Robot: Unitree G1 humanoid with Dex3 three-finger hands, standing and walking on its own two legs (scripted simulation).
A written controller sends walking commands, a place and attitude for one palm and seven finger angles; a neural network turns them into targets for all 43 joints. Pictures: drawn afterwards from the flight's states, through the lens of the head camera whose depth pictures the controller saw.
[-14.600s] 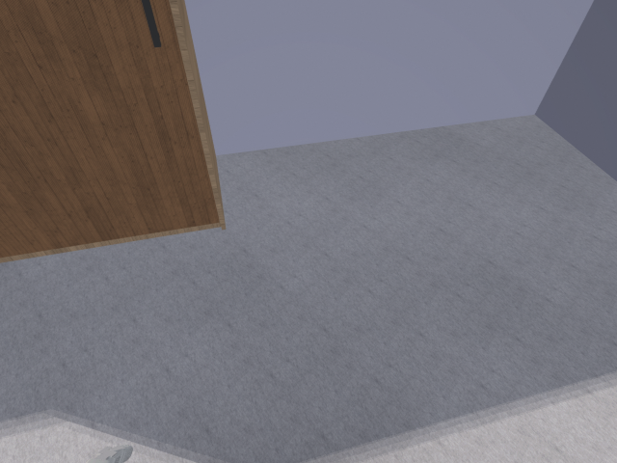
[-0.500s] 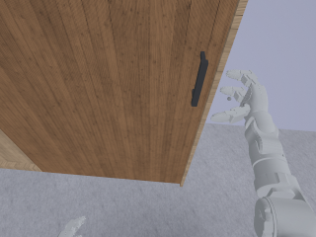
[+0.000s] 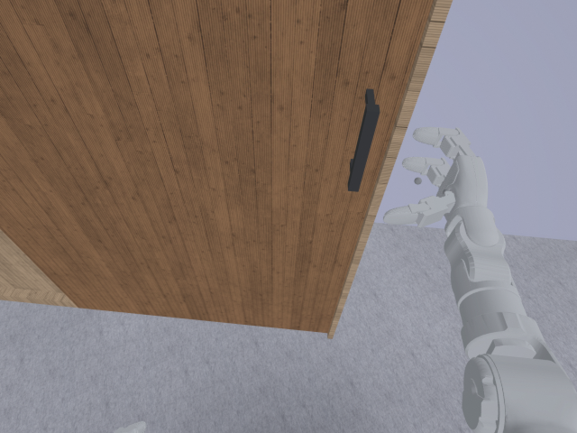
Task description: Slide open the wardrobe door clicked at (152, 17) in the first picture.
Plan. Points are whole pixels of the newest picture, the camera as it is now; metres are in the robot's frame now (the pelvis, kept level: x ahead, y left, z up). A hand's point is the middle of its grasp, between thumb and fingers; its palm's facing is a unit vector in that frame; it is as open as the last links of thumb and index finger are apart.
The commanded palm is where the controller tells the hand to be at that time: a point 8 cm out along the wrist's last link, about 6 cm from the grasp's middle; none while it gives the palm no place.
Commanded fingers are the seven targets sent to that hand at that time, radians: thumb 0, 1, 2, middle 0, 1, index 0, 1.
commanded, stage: move the hooked fingers beside the handle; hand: right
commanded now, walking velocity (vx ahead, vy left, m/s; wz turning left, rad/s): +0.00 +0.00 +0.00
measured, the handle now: (361, 143) +0.51 -0.05 +0.14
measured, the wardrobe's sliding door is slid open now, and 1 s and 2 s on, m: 0.00 0.00 0.00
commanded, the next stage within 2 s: none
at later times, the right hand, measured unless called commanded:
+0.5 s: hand (410, 174) +0.45 -0.12 +0.14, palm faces -0.03 +1.00 -0.01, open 14.0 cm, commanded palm +0.42 -0.16 +0.13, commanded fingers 0.00 0.50 -0.30 0.30 1.20 0.30 1.20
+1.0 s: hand (399, 185) +0.43 -0.10 +0.13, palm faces -0.03 +1.00 +0.01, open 14.0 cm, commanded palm +0.42 -0.16 +0.14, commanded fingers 0.00 0.50 -0.30 0.30 1.20 0.30 1.20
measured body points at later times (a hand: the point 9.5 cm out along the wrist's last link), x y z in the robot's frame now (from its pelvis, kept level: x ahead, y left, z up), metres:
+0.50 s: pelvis +0.00 +0.00 +0.00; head +0.03 +0.00 +0.45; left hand +0.08 +0.24 -0.12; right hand +0.45 -0.17 +0.14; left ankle +0.01 +0.09 -0.73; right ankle +0.00 -0.09 -0.73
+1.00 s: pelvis +0.00 +0.00 +0.00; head +0.03 +0.01 +0.45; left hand +0.10 +0.25 -0.12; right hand +0.43 -0.16 +0.13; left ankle +0.01 +0.09 -0.73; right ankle +0.00 -0.09 -0.73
